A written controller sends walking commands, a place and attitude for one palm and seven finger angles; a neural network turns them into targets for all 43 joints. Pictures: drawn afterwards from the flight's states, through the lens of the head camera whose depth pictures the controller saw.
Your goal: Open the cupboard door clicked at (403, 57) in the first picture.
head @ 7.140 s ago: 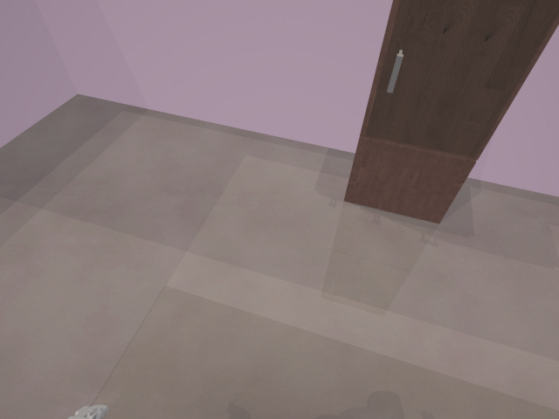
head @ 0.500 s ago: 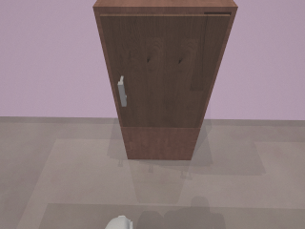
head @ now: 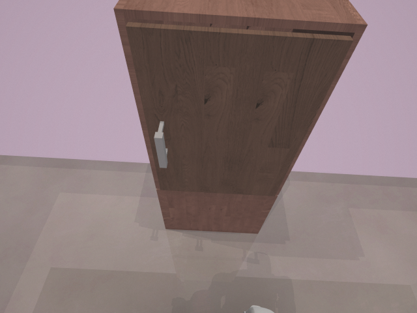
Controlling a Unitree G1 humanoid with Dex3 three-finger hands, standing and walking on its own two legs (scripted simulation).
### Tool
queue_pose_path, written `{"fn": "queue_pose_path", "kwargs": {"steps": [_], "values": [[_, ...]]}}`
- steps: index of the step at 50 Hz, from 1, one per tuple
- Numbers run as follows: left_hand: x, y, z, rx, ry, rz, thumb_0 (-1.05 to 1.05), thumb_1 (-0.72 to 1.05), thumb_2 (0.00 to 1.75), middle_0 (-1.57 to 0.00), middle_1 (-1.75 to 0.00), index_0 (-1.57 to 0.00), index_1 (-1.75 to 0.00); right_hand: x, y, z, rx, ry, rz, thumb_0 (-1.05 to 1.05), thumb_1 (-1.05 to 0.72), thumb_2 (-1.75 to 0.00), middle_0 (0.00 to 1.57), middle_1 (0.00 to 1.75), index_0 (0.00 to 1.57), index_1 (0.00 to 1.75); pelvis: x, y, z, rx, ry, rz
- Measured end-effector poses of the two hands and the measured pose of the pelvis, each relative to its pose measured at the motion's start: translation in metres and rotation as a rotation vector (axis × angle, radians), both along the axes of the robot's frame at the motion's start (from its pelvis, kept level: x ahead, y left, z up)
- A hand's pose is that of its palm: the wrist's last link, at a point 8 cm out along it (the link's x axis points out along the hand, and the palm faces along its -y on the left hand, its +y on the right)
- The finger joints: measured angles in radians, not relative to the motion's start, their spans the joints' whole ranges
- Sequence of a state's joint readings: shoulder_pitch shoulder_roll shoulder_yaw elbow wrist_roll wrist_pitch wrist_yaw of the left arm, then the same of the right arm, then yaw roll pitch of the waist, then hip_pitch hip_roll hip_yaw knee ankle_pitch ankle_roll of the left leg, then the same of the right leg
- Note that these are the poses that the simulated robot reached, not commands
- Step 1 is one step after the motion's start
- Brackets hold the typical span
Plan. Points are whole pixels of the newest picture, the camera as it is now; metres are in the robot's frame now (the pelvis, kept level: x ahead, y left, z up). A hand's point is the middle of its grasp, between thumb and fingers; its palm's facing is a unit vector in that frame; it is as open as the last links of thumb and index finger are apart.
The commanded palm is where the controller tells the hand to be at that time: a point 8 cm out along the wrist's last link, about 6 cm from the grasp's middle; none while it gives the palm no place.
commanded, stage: come to a stop and stand still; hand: left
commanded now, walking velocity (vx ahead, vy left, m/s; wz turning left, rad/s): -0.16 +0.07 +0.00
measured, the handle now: (162, 145) +0.52 +0.17 -0.05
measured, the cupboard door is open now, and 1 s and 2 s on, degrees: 0 0 0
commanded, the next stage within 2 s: look again from close up in 0.78 s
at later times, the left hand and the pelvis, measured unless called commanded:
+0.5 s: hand out of the picture +0.02 +0.18 -0.16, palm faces +0.08 -0.96 -0.25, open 7.4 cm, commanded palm none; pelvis -0.03 -0.02 +0.00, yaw +0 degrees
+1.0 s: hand out of the picture +0.01 +0.17 -0.18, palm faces -0.03 -0.97 -0.22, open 7.3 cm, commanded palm none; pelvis -0.03 -0.01 -0.01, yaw -1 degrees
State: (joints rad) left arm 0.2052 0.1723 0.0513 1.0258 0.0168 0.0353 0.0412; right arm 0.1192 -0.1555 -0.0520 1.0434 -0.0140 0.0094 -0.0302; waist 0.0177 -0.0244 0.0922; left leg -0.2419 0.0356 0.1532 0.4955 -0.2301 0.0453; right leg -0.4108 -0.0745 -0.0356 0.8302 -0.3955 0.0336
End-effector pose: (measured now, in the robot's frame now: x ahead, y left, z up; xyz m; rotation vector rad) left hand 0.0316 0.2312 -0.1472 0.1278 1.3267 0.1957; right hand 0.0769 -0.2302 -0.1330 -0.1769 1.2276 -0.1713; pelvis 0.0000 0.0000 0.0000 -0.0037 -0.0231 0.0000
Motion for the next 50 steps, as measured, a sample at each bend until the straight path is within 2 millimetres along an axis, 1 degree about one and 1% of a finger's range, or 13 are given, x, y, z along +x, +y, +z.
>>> {"fn": "queue_pose_path", "kwargs": {"steps": [4,7,11,16,23,26,29,32,35,40,45,47,50], "values": [[0.033,-0.004,0.009,0.050,-0.074,-0.023,0.00,0.91,0.90,-0.20,-0.30,-0.20,-0.30,-0.004,-0.021,-0.010,0.019,0.025,-0.020,-0.01,-0.92,-0.90,0.20,0.29,0.20,0.30,0.004,-0.018,-0.004,0.005,-0.002,-0.005],[0.044,-0.012,0.011,0.092,-0.113,-0.051,0.00,0.91,0.90,-0.20,-0.30,-0.20,-0.30,-0.007,-0.039,-0.025,0.042,0.028,-0.040,-0.01,-0.91,-0.90,0.20,0.29,0.20,0.30,0.007,-0.033,-0.013,0.025,0.002,-0.013],[0.042,-0.024,0.021,0.102,-0.110,-0.068,0.00,0.91,0.90,-0.20,-0.30,-0.20,-0.30,-0.015,-0.053,-0.028,0.046,0.056,-0.052,0.00,-0.91,-0.90,0.20,0.29,0.19,0.30,0.002,-0.039,-0.009,0.026,0.002,-0.006],[0.028,-0.030,0.028,0.098,-0.105,-0.050,0.00,0.91,0.90,-0.20,-0.30,-0.20,-0.30,-0.031,-0.058,-0.022,0.048,0.087,-0.031,0.00,-0.91,-0.90,0.19,0.29,0.19,0.29,-0.007,-0.040,-0.002,0.038,0.009,0.002],[-0.008,-0.014,0.023,0.072,-0.080,-0.014,0.00,0.90,0.90,-0.20,-0.30,-0.20,-0.30,-0.048,-0.045,-0.011,0.031,0.096,0.010,0.00,-0.91,-0.90,0.19,0.29,0.19,0.29,-0.024,-0.027,0.002,0.041,0.018,0.010],[-0.029,0.000,0.011,0.047,-0.047,0.002,0.00,0.90,0.90,-0.20,-0.30,-0.20,-0.30,-0.054,-0.031,-0.006,0.010,0.068,0.018,0.00,-0.91,-0.90,0.19,0.29,0.19,0.29,-0.031,-0.014,-0.002,0.019,0.018,0.005],[-0.047,0.013,-0.003,0.017,-0.002,0.019,0.00,0.90,0.90,-0.20,-0.30,-0.20,-0.30,-0.067,-0.013,-0.002,-0.010,0.054,0.014,0.00,-0.91,-0.90,0.19,0.29,0.19,0.29,-0.035,-0.002,-0.005,0.002,0.012,0.005],[-0.060,0.017,-0.003,-0.011,0.041,0.024,0.01,0.91,0.90,-0.20,-0.30,-0.20,-0.30,-0.084,0.007,0.006,-0.004,0.078,0.006,0.00,-0.91,-0.90,0.19,0.29,0.19,0.29,-0.034,0.005,0.002,-0.006,0.009,0.010],[-0.067,0.017,-0.001,-0.034,0.064,0.024,0.01,0.91,0.90,-0.20,-0.30,-0.20,-0.30,-0.100,0.018,0.010,0.000,0.123,-0.011,0.01,-0.92,-0.90,0.20,0.29,0.20,0.30,-0.031,0.009,0.008,-0.012,0.017,0.012],[-0.065,0.008,0.001,-0.052,0.105,-0.001,0.01,0.91,0.90,-0.20,-0.30,-0.20,-0.30,-0.121,0.023,0.008,0.015,0.181,-0.057,0.01,-0.91,-0.90,0.20,0.30,0.20,0.30,-0.028,0.007,0.010,-0.008,0.029,0.002],[-0.042,-0.008,0.000,-0.030,0.078,-0.033,0.01,0.91,0.90,-0.20,-0.30,-0.20,-0.30,-0.140,0.013,-0.003,0.037,0.241,-0.103,0.00,-0.91,-0.90,0.20,0.30,0.20,0.30,-0.027,-0.004,0.004,0.004,0.037,-0.004],[-0.035,-0.012,-0.003,0.001,0.054,-0.058,0.01,0.92,0.90,-0.20,-0.30,-0.20,-0.30,-0.142,0.005,-0.014,0.049,0.248,-0.109,0.00,-0.91,-0.90,0.20,0.30,0.20,0.30,-0.027,-0.009,-0.005,0.008,0.049,-0.022],[-0.026,-0.017,-0.001,0.021,0.040,-0.088,0.01,0.93,0.90,-0.20,-0.30,-0.20,-0.30,-0.137,-0.001,-0.021,0.063,0.220,-0.111,0.00,-0.91,-0.90,0.20,0.29,0.20,0.30,-0.026,-0.013,-0.007,-0.008,0.043,-0.016]]}}
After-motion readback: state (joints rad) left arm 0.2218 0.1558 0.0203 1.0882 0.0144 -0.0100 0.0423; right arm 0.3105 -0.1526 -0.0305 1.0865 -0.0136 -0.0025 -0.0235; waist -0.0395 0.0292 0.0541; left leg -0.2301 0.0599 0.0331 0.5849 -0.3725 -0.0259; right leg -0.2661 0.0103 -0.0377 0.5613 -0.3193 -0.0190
